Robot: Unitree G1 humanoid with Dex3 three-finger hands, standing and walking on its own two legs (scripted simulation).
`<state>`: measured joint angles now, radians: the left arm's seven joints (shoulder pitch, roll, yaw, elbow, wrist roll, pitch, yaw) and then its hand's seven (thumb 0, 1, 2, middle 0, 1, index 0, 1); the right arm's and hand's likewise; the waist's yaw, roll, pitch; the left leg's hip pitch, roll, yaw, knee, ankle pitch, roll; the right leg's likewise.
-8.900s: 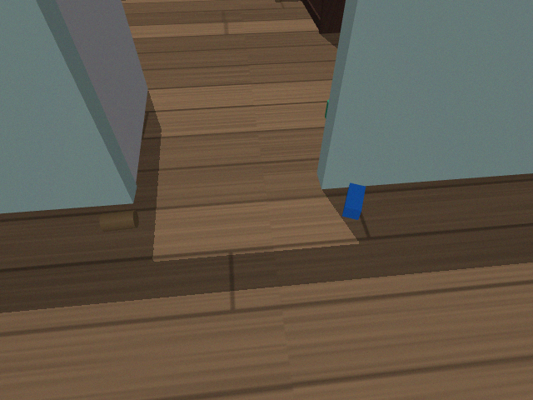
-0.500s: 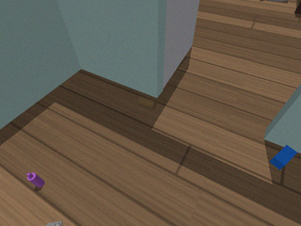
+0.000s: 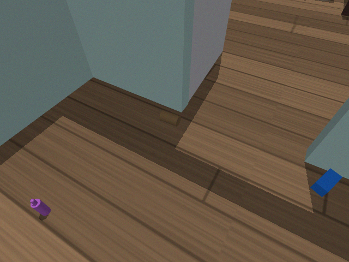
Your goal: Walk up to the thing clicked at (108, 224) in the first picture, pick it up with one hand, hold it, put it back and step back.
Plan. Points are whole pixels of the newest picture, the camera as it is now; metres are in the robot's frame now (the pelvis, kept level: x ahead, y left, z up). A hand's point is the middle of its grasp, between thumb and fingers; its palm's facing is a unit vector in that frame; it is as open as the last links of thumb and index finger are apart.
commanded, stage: stand
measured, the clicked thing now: (170, 118) +1.22 +0.03 -0.74
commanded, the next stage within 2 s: none
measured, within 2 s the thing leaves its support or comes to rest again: neither
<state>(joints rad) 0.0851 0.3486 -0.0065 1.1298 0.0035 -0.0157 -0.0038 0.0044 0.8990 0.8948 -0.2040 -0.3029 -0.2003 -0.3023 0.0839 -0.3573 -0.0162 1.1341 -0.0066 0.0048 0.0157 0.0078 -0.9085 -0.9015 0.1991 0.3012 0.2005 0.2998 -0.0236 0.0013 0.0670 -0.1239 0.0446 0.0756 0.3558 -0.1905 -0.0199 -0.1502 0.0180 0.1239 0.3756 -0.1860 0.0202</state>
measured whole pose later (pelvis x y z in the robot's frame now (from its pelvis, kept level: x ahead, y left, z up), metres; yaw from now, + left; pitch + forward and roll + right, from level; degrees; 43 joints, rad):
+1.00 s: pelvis +0.00 +0.01 +0.00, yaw +2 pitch -2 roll +0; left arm 0.13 0.35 0.00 1.13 0.01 -0.01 -0.01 0.00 0.90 0.89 -0.20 -0.30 -0.20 -0.30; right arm 0.11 -0.35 -0.02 1.13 -0.01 0.00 0.02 0.01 -0.91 -0.90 0.20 0.30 0.20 0.30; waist -0.01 0.00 0.05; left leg -0.13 0.02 0.04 0.34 -0.17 -0.01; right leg -0.13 -0.01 0.09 0.34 -0.17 0.03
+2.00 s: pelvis +0.01 +0.01 +0.00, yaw +3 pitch -2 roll +0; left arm 0.13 0.35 0.00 1.12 0.01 -0.01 0.00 0.00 0.90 0.89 -0.20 -0.30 -0.20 -0.30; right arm 0.10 -0.35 -0.01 1.12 -0.01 0.00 0.01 0.01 -0.91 -0.90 0.20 0.30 0.20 0.30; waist -0.01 0.00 0.05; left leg -0.11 0.02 0.03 0.34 -0.19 -0.01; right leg -0.10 -0.01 0.07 0.32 -0.19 0.03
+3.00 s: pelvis +0.17 -0.01 -0.02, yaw -16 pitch -2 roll -2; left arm 0.42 0.39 0.06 0.89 0.01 -0.10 0.00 0.01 0.89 0.89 -0.21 -0.30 -0.20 -0.30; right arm 0.22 -0.45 -0.11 0.81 -0.05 0.04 0.12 0.01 -0.91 -0.90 0.20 0.30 0.20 0.30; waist 0.02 0.10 0.07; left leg -0.55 0.14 -0.07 0.83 -0.26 -0.01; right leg -0.14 0.03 0.07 0.55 -0.38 0.01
